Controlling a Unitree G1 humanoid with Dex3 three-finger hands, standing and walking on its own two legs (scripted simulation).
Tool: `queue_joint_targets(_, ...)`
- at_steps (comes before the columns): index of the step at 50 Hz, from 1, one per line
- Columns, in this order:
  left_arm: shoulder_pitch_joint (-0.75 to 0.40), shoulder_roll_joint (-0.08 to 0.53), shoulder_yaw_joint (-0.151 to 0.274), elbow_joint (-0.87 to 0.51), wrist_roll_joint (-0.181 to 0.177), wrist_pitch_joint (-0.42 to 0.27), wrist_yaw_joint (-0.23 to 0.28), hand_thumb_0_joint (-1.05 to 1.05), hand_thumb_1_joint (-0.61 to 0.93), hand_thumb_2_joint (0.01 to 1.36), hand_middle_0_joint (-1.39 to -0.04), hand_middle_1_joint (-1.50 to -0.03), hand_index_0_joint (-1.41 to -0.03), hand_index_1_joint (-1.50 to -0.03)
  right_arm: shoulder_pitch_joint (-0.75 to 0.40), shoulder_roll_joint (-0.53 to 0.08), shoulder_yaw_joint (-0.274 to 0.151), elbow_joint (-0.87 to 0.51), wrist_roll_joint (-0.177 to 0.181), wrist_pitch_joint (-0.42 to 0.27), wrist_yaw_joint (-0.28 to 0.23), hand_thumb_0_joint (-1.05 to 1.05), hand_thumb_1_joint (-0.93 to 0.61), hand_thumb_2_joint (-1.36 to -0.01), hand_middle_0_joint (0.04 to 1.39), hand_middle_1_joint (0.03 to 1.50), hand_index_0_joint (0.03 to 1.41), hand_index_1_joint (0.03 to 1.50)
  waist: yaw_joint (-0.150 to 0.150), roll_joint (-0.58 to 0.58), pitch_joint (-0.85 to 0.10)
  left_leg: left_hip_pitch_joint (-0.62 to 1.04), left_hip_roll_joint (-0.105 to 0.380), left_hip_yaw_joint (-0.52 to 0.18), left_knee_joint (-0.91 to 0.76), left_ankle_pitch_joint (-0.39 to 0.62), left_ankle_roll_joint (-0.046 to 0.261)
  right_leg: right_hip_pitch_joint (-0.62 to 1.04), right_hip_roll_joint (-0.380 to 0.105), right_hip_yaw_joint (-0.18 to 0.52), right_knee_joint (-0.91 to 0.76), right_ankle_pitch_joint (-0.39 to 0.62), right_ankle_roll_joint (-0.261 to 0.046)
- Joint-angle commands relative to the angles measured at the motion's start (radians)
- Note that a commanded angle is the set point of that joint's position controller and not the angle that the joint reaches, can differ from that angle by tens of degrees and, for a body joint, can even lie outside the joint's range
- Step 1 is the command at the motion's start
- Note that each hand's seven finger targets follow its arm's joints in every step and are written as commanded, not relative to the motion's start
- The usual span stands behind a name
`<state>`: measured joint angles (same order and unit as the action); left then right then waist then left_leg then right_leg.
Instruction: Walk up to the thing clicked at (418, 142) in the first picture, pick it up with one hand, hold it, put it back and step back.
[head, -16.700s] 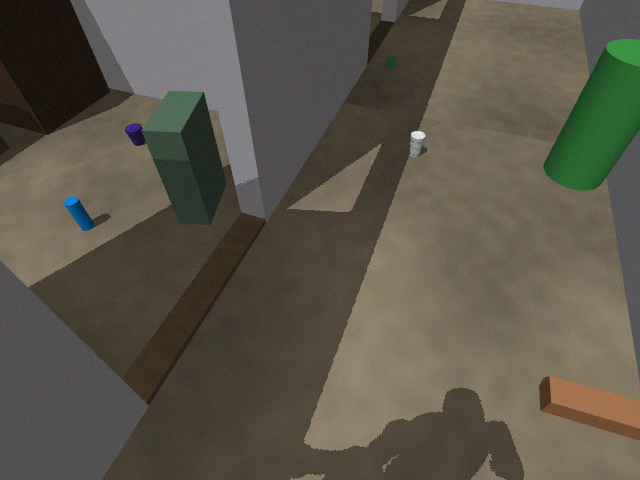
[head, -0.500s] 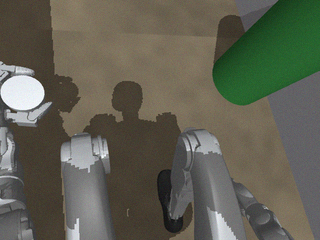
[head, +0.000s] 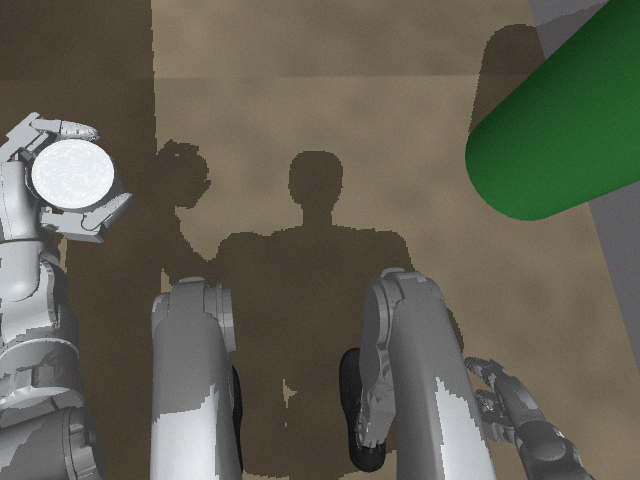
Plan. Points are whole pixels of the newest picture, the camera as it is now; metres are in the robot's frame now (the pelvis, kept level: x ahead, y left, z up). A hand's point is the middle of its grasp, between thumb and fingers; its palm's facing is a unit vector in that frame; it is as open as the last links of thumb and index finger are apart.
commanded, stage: settle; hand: left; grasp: from the side
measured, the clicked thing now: (91, 190) +0.42 +0.27 -0.06
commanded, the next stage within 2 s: lift in 0.54 s
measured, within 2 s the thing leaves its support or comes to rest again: neither
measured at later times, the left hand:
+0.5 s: hand (76, 177) +0.41 +0.27 -0.01, palm faces +0.19 -0.98 -0.08, open 9.4 cm
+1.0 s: hand (65, 166) +0.41 +0.26 +0.03, palm faces +0.18 -0.98 -0.06, open 9.4 cm
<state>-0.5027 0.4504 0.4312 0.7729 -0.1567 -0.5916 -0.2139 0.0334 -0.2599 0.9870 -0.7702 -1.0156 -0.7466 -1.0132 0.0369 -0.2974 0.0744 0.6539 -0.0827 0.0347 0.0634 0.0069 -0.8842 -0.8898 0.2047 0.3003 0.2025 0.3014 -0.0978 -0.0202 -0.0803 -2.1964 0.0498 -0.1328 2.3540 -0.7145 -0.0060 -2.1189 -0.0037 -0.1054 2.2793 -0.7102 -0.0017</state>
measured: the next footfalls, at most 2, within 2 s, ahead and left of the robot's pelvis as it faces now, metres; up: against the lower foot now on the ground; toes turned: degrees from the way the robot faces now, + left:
none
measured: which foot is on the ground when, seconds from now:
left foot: down 0.00-1.00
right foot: down 0.00-1.00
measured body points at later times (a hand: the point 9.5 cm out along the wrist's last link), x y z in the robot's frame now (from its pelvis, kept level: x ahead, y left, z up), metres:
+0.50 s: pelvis -0.01 +0.00 +0.02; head +0.19 +0.06 +0.42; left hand +0.40 +0.32 +0.00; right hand +0.14 -0.26 -0.10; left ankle +0.08 +0.13 -0.32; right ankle +0.10 -0.12 -0.32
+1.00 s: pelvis +0.00 +0.00 +0.05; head +0.18 +0.04 +0.46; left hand +0.39 +0.31 +0.04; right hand +0.14 -0.26 -0.08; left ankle +0.08 +0.13 -0.32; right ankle +0.10 -0.12 -0.32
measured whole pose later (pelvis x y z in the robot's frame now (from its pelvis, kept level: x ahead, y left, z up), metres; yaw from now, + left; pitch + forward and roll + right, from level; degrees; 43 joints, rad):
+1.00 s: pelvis +0.00 +0.00 +0.05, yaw +3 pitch +32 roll -4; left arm -0.51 0.38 0.41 0.77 -0.15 -0.55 -0.23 0.02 -0.28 1.01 -0.78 -1.02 -0.75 -1.02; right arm 0.11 -0.27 0.02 0.68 -0.05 0.00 0.03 0.01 -0.92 -0.89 0.20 0.30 0.20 0.30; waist -0.09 0.01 -0.15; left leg -2.06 0.04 -0.08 2.18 -0.68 0.00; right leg -2.01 -0.01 -0.06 2.14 -0.69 0.00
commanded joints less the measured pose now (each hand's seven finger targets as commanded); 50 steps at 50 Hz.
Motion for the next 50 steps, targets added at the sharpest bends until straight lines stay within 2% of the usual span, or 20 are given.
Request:
queue_joint_targets(1, -0.268, 0.218, 0.048, -0.235, -0.021, -0.079, 0.011, 0.0, 0.271, 1.246, -1.223, -1.335, -1.216, -1.354, 0.124, -0.199, -0.09, -0.044, 0.005, -0.015, -0.019, 0.0, -0.886, -0.897, 0.2, 0.3, 0.2, 0.3, 0.009, 0.199, -0.677, 0.469, -0.016, 0.056, -0.289, 0.211, 0.028, 0.347, 0.035, -0.004, -0.251, 0.241, -0.034)
queue_joint_targets(5, -0.265, 0.198, 0.038, -0.193, -0.01, -0.074, 0.008, 0.0, 0.244, 1.235, -1.213, -1.323, -1.205, -1.342, 0.127, -0.199, -0.098, -0.044, 0.005, -0.019, -0.02, 0.0, -0.888, -0.897, 0.2, 0.299, 0.199, 0.299, 0.001, 0.195, -0.652, 0.472, -0.019, 0.057, -0.315, 0.192, 0.028, 0.347, 0.032, -0.007, -0.265, 0.222, -0.036)
queue_joint_targets(8, -0.3, 0.24, 0.063, -0.233, -0.003, -0.081, 0.012, 0.0, 0.222, 1.237, -1.22, -1.325, -1.209, -1.347, 0.134, -0.196, -0.102, -0.044, 0.003, -0.019, -0.021, 0.0, -0.892, -0.899, 0.2, 0.3, 0.199, 0.3, 0.02, 0.201, -0.689, 0.498, -0.02, 0.065, -0.324, 0.18, 0.028, 0.359, 0.032, 0.0, -0.279, 0.205, -0.038)
queue_joint_targets(10, -0.297, 0.202, 0.041, -0.225, -0.009, -0.078, 0.007, 0.0, 0.237, 1.244, -1.223, -1.329, -1.213, -1.351, 0.142, -0.193, -0.101, -0.043, 0.004, -0.02, -0.021, 0.0, -0.893, -0.899, 0.2, 0.3, 0.199, 0.3, 0.008, 0.211, -0.699, 0.521, -0.021, 0.062, -0.335, 0.193, 0.024, 0.363, 0.031, -0.004, -0.279, 0.215, -0.038)
queue_joint_targets(14, -0.341, 0.23, 0.056, -0.225, -0.004, -0.08, 0.013, 0.0, 0.256, 1.242, -1.206, -1.313, -1.197, -1.333, 0.135, -0.189, -0.105, -0.039, 0.007, -0.028, -0.026, 0.0, -0.886, -0.897, 0.2, 0.299, 0.199, 0.299, 0.012, 0.204, -0.668, 0.501, -0.023, 0.069, -0.35, 0.141, 0.029, 0.346, 0.03, 0.003, -0.3, 0.171, -0.038)
queue_joint_targets(18, -0.318, 0.191, 0.028, -0.174, 0.004, -0.08, 0.014, 0.0, 0.252, 1.241, -1.206, -1.32, -1.201, -1.337, 0.138, -0.186, -0.103, -0.043, 0.008, -0.029, -0.025, 0.0, -0.888, -0.897, 0.2, 0.299, 0.199, 0.299, -0.004, 0.204, -0.66, 0.513, -0.026, 0.063, -0.369, 0.123, 0.026, 0.335, 0.027, -0.001, -0.305, 0.153, -0.04)
queue_joint_targets(21, -0.354, 0.235, 0.052, -0.199, 0.012, -0.086, 0.019, 0.0, 0.262, 1.255, -1.203, -1.318, -1.196, -1.337, 0.156, -0.185, -0.109, -0.03, 0.008, -0.032, -0.027, 0.0, -0.885, -0.897, 0.2, 0.299, 0.199, 0.299, 0.01, 0.203, -0.694, 0.529, -0.027, 0.071, -0.366, 0.154, 0.028, 0.352, 0.028, 0.007, -0.307, 0.178, -0.04)
queue_joint_targets(25, -0.342, 0.179, 0.037, -0.122, -0.003, -0.089, 0.02, 0.0, 0.241, 1.268, -1.199, -1.315, -1.191, -1.338, 0.144, -0.182, -0.102, -0.032, 0.012, -0.037, -0.026, 0.0, -0.884, -0.897, 0.2, 0.299, 0.199, 0.299, -0.002, 0.181, -0.623, 0.502, -0.029, 0.065, -0.386, 0.1, 0.028, 0.319, 0.026, 0.004, -0.318, 0.132, -0.041)
queue_joint_targets(27, -0.386, 0.234, 0.063, -0.174, 0.007, -0.102, 0.026, 0.0, 0.258, 1.258, -1.192, -1.304, -1.184, -1.325, 0.154, -0.187, -0.103, -0.028, 0.01, -0.036, -0.025, 0.0, -0.883, -0.897, 0.2, 0.299, 0.199, 0.299, 0.011, 0.214, -0.664, 0.534, -0.028, 0.057, -0.396, 0.109, 0.024, 0.321, 0.024, 0.002, -0.305, 0.14, -0.044)
queue_joint_targets(29, -0.378, 0.192, 0.019, -0.141, 0.016, -0.098, 0.015, 0.0, 0.256, 1.262, -1.194, -1.309, -1.188, -1.328, 0.154, -0.184, -0.106, -0.026, 0.011, -0.035, -0.025, 0.0, -0.882, -0.897, 0.2, 0.299, 0.199, 0.299, -0.001, 0.215, -0.659, 0.553, -0.027, 0.06, -0.396, 0.123, 0.022, 0.303, 0.024, 0.003, -0.304, 0.149, -0.046)
queue_joint_targets(32, -0.382, 0.197, 0.039, -0.13, 0.012, -0.098, 0.014, 0.0, 0.261, 1.263, -1.184, -1.298, -1.177, -1.319, 0.167, -0.18, -0.108, -0.021, 0.008, -0.038, -0.025, 0.0, -0.884, -0.897, 0.2, 0.299, 0.199, 0.299, -0.001, 0.209, -0.682, 0.546, -0.031, 0.076, -0.388, 0.137, 0.026, 0.345, 0.024, 0.011, -0.321, 0.164, -0.041)
queue_joint_targets(33, -0.404, 0.208, 0.05, -0.149, 0.006, -0.102, 0.017, 0.0, 0.233, 1.183, -1.214, -1.324, -1.24, -1.308, 0.171, -0.182, -0.108, -0.019, 0.01, -0.038, -0.026, 0.0, -0.921, -0.899, 0.2, 0.299, 0.2, 0.299, 0.006, 0.201, -0.681, 0.536, -0.032, 0.076, -0.389, 0.138, 0.027, 0.347, 0.022, 0.012, -0.317, 0.165, -0.041)
queue_joint_targets(35, -0.368, 0.205, 0.062, -0.124, 0.0, -0.099, 0.014, 0.0, 0.204, 1.201, -1.25, -1.378, -1.273, -1.367, 0.172, -0.181, -0.11, -0.02, 0.011, -0.04, -0.024, 0.0, -0.927, -0.902, 0.2, 0.299, 0.2, 0.299, 0.01, 0.174, -0.697, 0.53, -0.033, 0.082, -0.386, 0.142, 0.03, 0.371, 0.024, 0.017, -0.33, 0.166, -0.038)
queue_joint_targets(36, -0.377, 0.199, 0.045, -0.148, -0.003, -0.101, 0.006, 0.0, 0.2, 1.196, -1.247, -1.373, -1.271, -1.362, 0.169, -0.178, -0.109, -0.025, 0.013, -0.04, -0.026, 0.0, -0.925, -0.901, 0.2, 0.299, 0.2, 0.299, 0.008, 0.187, -0.702, 0.532, -0.034, 0.085, -0.388, 0.144, 0.031, 0.377, 0.023, 0.018, -0.332, 0.166, -0.039)
queue_joint_targets(38, -0.367, 0.233, 0.068, -0.169, -0.001, -0.099, 0.002, 0.0, 0.213, 1.198, -1.249, -1.374, -1.273, -1.362, 0.176, -0.181, -0.118, -0.023, 0.016, -0.04, -0.029, 0.0, -0.924, -0.901, 0.2, 0.299, 0.2, 0.299, 0.026, 0.181, -0.735, 0.544, -0.036, 0.09, -0.4, 0.147, 0.031, 0.402, 0.023, 0.025, -0.342, 0.166, -0.039)
queue_joint_targets(42, -0.339, 0.187, 0.033, -0.188, -0.014, -0.079, -0.021, 0.0, 0.221, 1.206, -1.238, -1.372, -1.263, -1.359, 0.177, -0.177, -0.126, -0.028, 0.026, -0.048, -0.036, 0.0, -0.921, -0.901, 0.2, 0.299, 0.2, 0.299, 0.015, 0.179, -0.734, 0.561, -0.035, 0.096, -0.417, 0.146, 0.034, 0.424, 0.021, 0.038, -0.375, 0.166, -0.037)
queue_joint_targets(45, -0.333, 0.201, 0.054, -0.235, -0.029, -0.063, -0.016, 0.0, 0.218, 1.186, -1.22, -1.354, -1.247, -1.339, 0.187, -0.176, -0.131, -0.034, 0.035, -0.053, -0.042, 0.0, -0.92, -0.9, 0.2, 0.299, 0.2, 0.299, 0.031, 0.17, -0.749, 0.579, -0.035, 0.094, -0.436, 0.162, 0.034, 0.45, 0.02, 0.042, -0.395, 0.178, -0.038)
queue_joint_targets(46, -0.307, 0.177, 0.033, -0.242, -0.031, -0.055, -0.013, 0.0, 0.202, 1.194, -1.229, -1.362, -1.255, -1.349, 0.175, -0.168, -0.129, -0.05, 0.041, -0.054, -0.043, 0.0, -0.921, -0.9, 0.2, 0.299, 0.2, 0.299, 0.027, 0.158, -0.719, 0.562, -0.035, 0.09, -0.455, 0.135, 0.034, 0.446, 0.02, 0.037, -0.407, 0.15, -0.038)
queue_joint_targets(49, -0.331, 0.197, 0.046, -0.322, -0.032, -0.046, 0.001, 0.0, 0.218, 1.202, -1.219, -1.354, -1.244, -1.342, 0.187, -0.166, -0.135, -0.047, 0.046, -0.056, -0.05, 0.0, -0.915, -0.899, 0.2, 0.299, 0.2, 0.299, 0.038, 0.168, -0.75, 0.614, -0.034, 0.091, -0.48, 0.149, 0.032, 0.48, 0.018, 0.05, -0.438, 0.162, -0.039)
queue_joint_targets(50, -0.298, 0.158, 0.02, -0.306, -0.036, -0.035, -0.002, 0.0, 0.226, 1.193, -1.217, -1.352, -1.244, -1.337, 0.181, -0.167, -0.136, -0.049, 0.051, -0.058, -0.051, 0.0, -0.915, -0.899, 0.2, 0.299, 0.2, 0.299, 0.033, 0.171, -0.738, 0.635, -0.034, 0.083, -0.496, 0.152, 0.031, 0.459, 0.02, 0.042, -0.439, 0.167, -0.042)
